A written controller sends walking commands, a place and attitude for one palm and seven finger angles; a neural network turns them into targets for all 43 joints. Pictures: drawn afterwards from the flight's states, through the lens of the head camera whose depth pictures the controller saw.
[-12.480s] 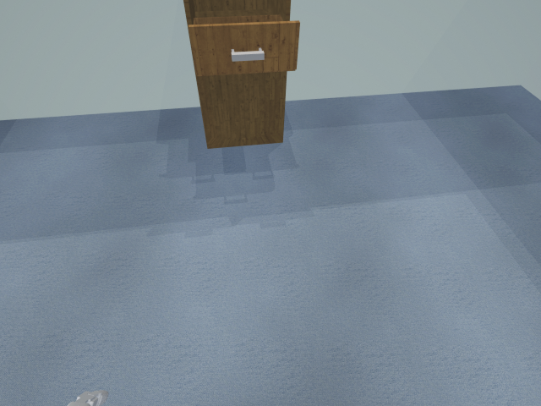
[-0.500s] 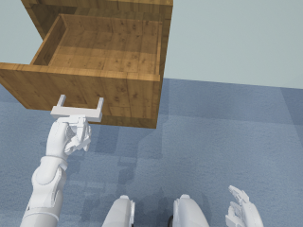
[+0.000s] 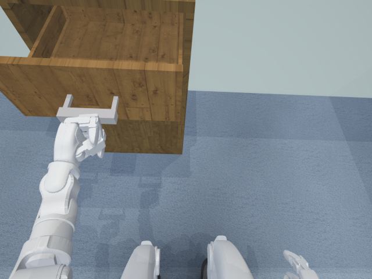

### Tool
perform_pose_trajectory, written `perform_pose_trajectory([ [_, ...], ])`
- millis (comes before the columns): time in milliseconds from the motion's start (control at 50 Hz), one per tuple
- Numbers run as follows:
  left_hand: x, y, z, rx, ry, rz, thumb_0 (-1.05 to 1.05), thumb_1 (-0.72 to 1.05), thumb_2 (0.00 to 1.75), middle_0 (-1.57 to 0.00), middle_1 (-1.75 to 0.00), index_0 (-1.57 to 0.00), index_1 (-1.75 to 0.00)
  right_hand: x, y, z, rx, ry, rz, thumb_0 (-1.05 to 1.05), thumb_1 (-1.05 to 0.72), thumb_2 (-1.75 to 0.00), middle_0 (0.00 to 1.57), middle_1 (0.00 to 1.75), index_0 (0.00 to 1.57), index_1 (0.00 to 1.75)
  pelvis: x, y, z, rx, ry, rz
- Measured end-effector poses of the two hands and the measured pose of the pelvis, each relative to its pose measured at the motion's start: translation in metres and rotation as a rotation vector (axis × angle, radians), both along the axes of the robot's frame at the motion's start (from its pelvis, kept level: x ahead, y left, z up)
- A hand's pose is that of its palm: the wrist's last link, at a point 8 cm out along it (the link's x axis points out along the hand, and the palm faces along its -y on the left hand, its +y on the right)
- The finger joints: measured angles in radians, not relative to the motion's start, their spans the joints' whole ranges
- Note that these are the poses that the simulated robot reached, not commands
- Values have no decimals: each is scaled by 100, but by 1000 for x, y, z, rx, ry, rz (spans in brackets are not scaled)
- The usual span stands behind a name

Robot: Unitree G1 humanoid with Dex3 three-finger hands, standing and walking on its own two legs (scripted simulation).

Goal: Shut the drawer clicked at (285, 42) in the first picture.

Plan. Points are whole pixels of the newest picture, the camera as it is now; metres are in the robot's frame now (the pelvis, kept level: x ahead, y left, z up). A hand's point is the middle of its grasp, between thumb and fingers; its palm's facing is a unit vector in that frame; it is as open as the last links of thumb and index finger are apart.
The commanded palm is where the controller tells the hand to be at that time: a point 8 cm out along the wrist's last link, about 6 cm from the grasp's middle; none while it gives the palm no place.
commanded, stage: push the drawer shut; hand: left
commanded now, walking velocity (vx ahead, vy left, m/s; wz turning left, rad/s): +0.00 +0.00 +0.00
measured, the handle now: (90, 107) +0.47 +0.22 +0.03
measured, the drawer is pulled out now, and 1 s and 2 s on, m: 0.19 0.06 0.00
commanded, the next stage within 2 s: pull the fist back off the drawer in 1.82 s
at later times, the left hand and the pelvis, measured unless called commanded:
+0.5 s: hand (105, 116) +0.46 +0.18 +0.03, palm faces -0.03 -1.00 -0.04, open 3.1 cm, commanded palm +0.45 +0.23 +0.04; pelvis +0.00 +0.00 -0.01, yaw +0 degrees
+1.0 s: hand (112, 93) +0.52 +0.18 +0.03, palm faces -0.02 -1.00 -0.04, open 3.2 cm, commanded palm +0.52 +0.22 +0.04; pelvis -0.01 +0.00 -0.02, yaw -1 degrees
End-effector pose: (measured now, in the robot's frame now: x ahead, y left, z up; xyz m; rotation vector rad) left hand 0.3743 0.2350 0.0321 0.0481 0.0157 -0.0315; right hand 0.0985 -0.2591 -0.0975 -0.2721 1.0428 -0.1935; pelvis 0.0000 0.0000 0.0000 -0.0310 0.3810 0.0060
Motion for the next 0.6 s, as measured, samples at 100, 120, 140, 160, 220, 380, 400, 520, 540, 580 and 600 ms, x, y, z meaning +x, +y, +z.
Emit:
perform_pose_trajectory([
  [100, 10, 1, -1, 0, -4, 2, 2, 84, 92, -140, -160, -140, -160, -6, -3, -3, -4, 37, -8, 0, -90, -90, 21, 30, 20, 30, 1, -1, -1, 0, 7, 0],
  [120, 12, 1, -2, 0, -4, 2, 2, 83, 92, -140, -160, -140, -160, -7, -3, -3, -4, 43, -10, 0, -90, -90, 21, 30, 20, 30, 1, -1, -1, 0, 8, 0],
  [140, 14, 2, -2, 0, -3, 2, 2, 83, 92, -140, -160, -140, -160, -8, -3, -4, -5, 48, -11, 0, -90, -90, 21, 30, 20, 30, 1, -1, -1, 0, 10, 0],
  [160, 17, 2, -2, 0, -3, 1, 1, 83, 92, -140, -160, -140, -160, -8, -3, -5, -5, 52, -11, 0, -90, -90, 21, 30, 20, 30, 1, -1, -1, -1, 11, 0],
  [220, 25, 3, -2, -1, -1, -2, 1, 82, 92, -140, -160, -140, -160, -10, -4, -6, -7, 63, -12, 0, -90, -90, 21, 30, 20, 30, 0, -2, -2, -2, 16, 1],
  [380, 47, 4, -2, -8, 5, -6, 1, 81, 91, -140, -160, -140, -160, -18, -4, -9, -10, 88, -20, 0, -90, -90, 21, 30, 20, 30, -2, -2, -5, -5, 30, -1],
  [400, 49, 4, -2, -8, 5, -6, 1, 81, 91, -140, -160, -140, -160, -19, -4, -10, -10, 93, -22, 0, -90, -90, 21, 30, 20, 30, -2, -2, -6, -5, 32, -1],
  [520, 66, 3, -2, -12, 6, -1, 1, 81, 92, -140, -160, -140, -160, -34, -5, -14, -14, 137, -29, 0, -90, -90, 21, 30, 20, 30, -4, -1, -10, -9, 47, 1],
  [540, 69, 3, -2, -12, 6, 0, 1, 81, 92, -140, -160, -140, -160, -37, -5, -15, -15, 147, -30, 0, -90, -90, 21, 30, 20, 30, -5, -1, -10, -9, 49, 1],
  [580, 75, 2, -2, -12, 6, 2, 0, 81, 92, -140, -160, -140, -160, -43, -6, -16, -18, 166, -35, 0, -90, -90, 21, 30, 20, 30, -5, -1, -12, -10, 56, 0],
  [600, 78, 2, -2, -12, 6, 3, 0, 81, 92, -140, -160, -140, -160, -46, -6, -17, -19, 175, -39, 0, -90, -90, 21, 30, 20, 30, -6, -1, -13, -11, 59, -1],
])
